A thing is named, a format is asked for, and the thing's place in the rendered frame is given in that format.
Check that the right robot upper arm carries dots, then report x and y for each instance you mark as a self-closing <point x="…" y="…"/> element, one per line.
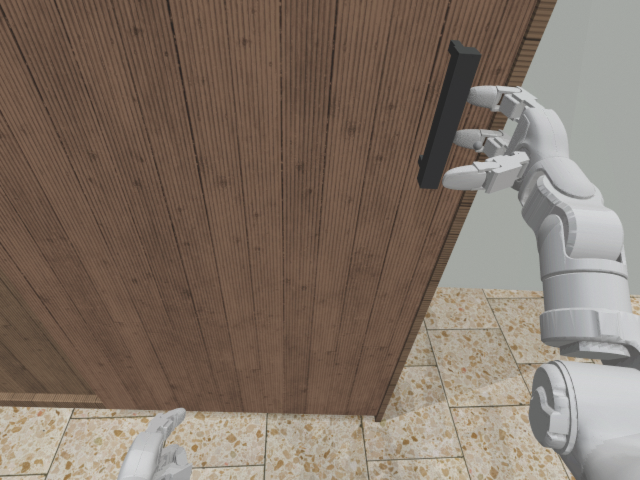
<point x="589" y="414"/>

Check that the right robot hand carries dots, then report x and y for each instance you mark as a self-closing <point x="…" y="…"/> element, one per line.
<point x="540" y="134"/>

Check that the wardrobe door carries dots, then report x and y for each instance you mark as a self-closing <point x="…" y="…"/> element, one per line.
<point x="31" y="361"/>
<point x="213" y="204"/>

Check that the left robot hand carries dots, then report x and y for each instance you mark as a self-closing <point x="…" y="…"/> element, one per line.
<point x="147" y="459"/>

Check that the right robot forearm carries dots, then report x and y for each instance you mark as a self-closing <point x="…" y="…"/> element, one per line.
<point x="588" y="312"/>

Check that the handle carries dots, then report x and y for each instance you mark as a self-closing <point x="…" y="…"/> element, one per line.
<point x="458" y="80"/>

